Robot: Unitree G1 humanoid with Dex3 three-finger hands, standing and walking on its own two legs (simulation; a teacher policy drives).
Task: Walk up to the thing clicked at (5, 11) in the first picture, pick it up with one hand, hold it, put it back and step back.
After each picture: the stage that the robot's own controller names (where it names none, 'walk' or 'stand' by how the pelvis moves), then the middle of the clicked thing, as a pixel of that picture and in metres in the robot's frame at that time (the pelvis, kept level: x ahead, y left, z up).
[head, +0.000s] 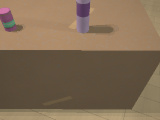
stand; (7, 19) +0.81 +0.40 -0.01
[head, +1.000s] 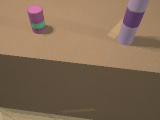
walk; (37, 19) +0.69 +0.17 +0.01
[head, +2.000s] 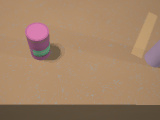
walk; (39, 42) +0.44 +0.14 +0.02
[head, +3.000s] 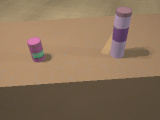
walk; (36, 50) +0.61 +0.28 -0.01
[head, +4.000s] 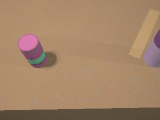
stand; (33, 51) +0.43 +0.18 +0.01
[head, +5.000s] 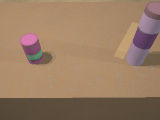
stand; (32, 49) +0.50 +0.21 +0.01
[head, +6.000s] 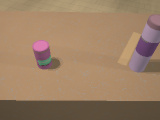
walk; (42, 55) +0.51 +0.18 -0.02
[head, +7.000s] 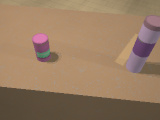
stand; (42, 48) +0.56 +0.18 -0.01
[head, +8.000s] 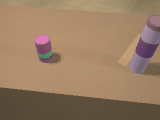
stand; (44, 49) +0.55 +0.18 -0.01
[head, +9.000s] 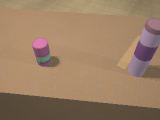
stand; (42, 52) +0.54 +0.18 -0.02
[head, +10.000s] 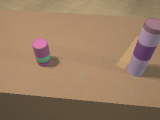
stand; (42, 53) +0.54 +0.19 -0.02
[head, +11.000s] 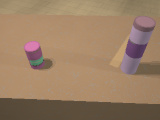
rise first; (34, 55) +0.53 +0.22 -0.01
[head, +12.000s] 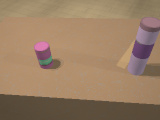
go down; (44, 55) +0.54 +0.21 -0.01
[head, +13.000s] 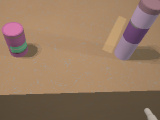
go down; (16, 40) +0.52 +0.20 +0.02
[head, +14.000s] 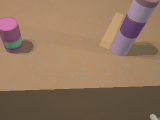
approach; (11, 36) +0.53 +0.21 +0.04
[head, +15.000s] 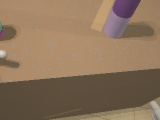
close in; out of the picture +0.54 +0.23 +0.07
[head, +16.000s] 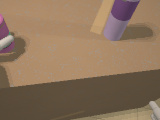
lift; out of the picture +0.50 +0.20 +0.07
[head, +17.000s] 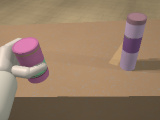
lift; (32, 61) +0.33 +0.14 +0.20
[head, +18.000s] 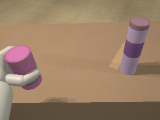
hold; (25, 68) +0.32 +0.17 +0.17
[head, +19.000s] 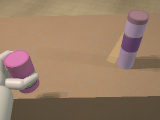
hold; (23, 72) +0.33 +0.18 +0.13
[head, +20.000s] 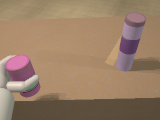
hold; (24, 76) +0.33 +0.18 +0.12
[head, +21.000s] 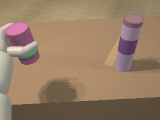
crouch; (23, 44) +0.41 +0.17 +0.19
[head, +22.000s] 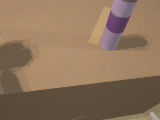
lower; out of the picture +0.52 +0.24 +0.13
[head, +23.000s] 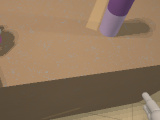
lower; out of the picture +0.52 +0.22 +0.07
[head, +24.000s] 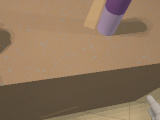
lower; out of the picture +0.52 +0.22 +0.07
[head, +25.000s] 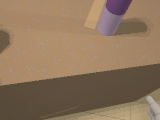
lower; out of the picture +0.52 +0.22 +0.07
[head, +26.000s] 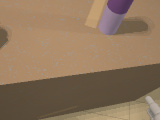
lower; out of the picture +0.53 +0.23 +0.07
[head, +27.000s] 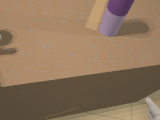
open; out of the picture +0.52 +0.22 +0.07
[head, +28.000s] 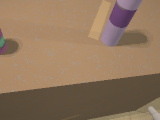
sink last; out of the picture +0.51 +0.22 +0.06
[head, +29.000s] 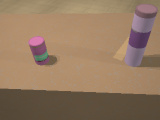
sink last; (39, 51) +0.54 +0.22 +0.04
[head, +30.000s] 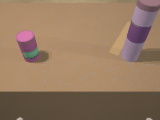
stand; (28, 47) +0.51 +0.21 +0.05
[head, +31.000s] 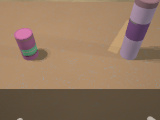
stand; (27, 44) +0.52 +0.22 +0.05
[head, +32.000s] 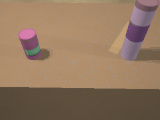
stand; (30, 44) +0.53 +0.21 +0.04
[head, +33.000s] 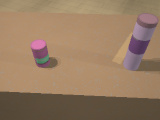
stand; (40, 53) +0.54 +0.19 -0.01
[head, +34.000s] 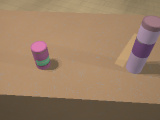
stand; (41, 55) +0.52 +0.18 -0.02
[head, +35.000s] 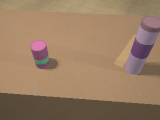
stand; (40, 55) +0.53 +0.19 -0.02
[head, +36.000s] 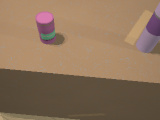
walk; (46, 28) +0.56 +0.13 +0.01
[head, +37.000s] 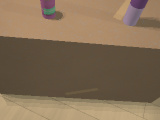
walk; (48, 5) +0.73 +0.17 +0.00
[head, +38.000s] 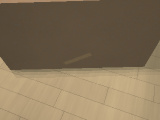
walk; out of the picture +1.03 +0.28 +0.02
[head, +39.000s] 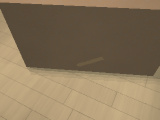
stand; out of the picture +1.14 +0.14 +0.00
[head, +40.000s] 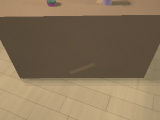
stand; out of the picture +1.15 +0.18 -0.01
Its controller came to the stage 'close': yes
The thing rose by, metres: 0.23
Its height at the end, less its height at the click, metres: +0.00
